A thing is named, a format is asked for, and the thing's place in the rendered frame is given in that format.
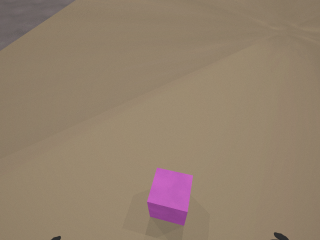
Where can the carton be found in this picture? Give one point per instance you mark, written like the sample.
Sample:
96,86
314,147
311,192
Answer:
169,196

